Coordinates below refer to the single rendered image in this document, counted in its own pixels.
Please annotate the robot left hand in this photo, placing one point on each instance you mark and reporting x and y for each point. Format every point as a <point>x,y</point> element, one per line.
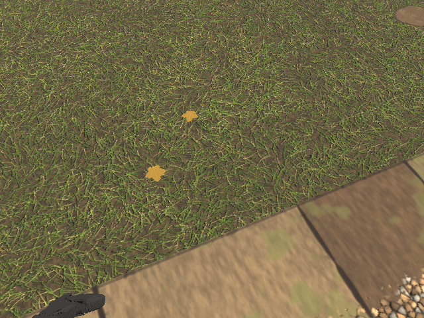
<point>70,306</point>

